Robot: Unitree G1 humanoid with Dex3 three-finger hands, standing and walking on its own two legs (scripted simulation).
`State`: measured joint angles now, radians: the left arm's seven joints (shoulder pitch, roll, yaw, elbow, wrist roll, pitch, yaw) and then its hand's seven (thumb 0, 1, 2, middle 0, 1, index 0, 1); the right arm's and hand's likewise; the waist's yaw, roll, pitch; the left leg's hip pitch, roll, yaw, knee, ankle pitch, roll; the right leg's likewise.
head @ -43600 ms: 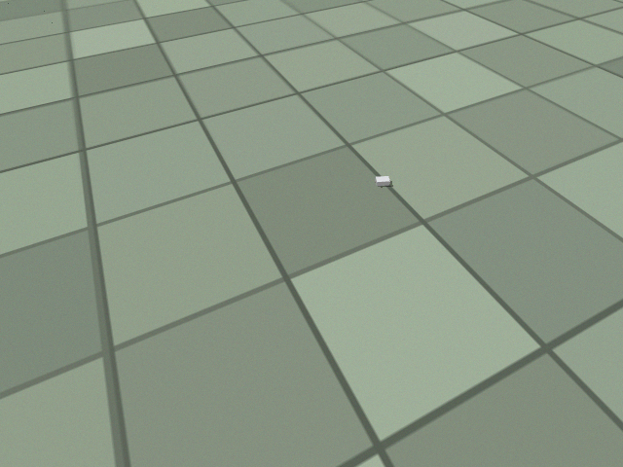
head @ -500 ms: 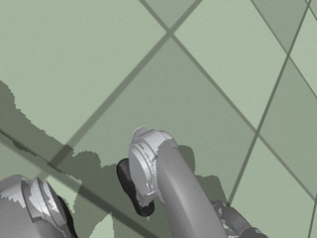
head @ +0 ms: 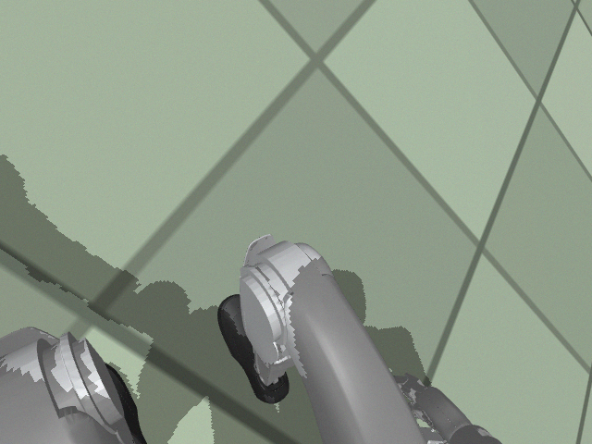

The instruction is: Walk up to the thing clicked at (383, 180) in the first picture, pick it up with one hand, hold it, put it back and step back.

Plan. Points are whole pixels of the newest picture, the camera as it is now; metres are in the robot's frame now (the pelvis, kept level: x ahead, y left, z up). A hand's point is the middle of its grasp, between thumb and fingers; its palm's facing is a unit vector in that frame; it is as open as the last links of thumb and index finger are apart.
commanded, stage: approach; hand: left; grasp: from above
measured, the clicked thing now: out of the picture +0.53 +0.38 -0.31
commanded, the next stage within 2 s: none
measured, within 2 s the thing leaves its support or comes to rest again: neither
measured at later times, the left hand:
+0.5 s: hand out of the picture +0.51 +0.38 -0.17, palm faces -0.46 -0.11 -0.88, open 12.1 cm
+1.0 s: hand out of the picture +0.52 +0.38 -0.17, palm faces -0.44 -0.11 -0.89, open 12.6 cm
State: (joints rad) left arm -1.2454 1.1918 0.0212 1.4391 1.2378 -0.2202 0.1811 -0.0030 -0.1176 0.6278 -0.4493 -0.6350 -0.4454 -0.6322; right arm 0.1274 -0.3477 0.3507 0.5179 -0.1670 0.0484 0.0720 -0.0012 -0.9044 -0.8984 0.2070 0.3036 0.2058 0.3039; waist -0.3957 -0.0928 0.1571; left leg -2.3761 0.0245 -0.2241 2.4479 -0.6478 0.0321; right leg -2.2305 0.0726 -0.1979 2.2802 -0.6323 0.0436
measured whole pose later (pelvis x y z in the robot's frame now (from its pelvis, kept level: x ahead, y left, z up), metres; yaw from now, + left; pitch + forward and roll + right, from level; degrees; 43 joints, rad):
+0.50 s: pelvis +0.00 +0.00 +0.00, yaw +0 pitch +31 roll -15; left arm -1.23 1.19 0.02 1.45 1.24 -0.24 0.17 0.00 -0.17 0.67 -0.40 -0.68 -0.40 -0.68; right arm 0.13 -0.34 0.36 0.51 -0.17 0.06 0.07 0.00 -0.90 -0.90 0.21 0.30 0.21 0.30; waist -0.40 -0.09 0.17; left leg -2.37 0.03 -0.22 2.45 -0.65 0.03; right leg -2.22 0.07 -0.20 2.28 -0.63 0.04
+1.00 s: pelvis +0.00 +0.00 +0.00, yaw +0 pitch +31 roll -15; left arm -1.24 1.19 0.04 1.43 1.25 -0.24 0.17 0.00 -0.24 0.73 -0.34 -0.73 -0.34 -0.73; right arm 0.13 -0.34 0.36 0.51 -0.17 0.06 0.07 0.00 -0.90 -0.90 0.21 0.30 0.21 0.30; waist -0.40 -0.09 0.17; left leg -2.37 0.03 -0.22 2.45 -0.65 0.03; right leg -2.22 0.07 -0.20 2.28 -0.64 0.04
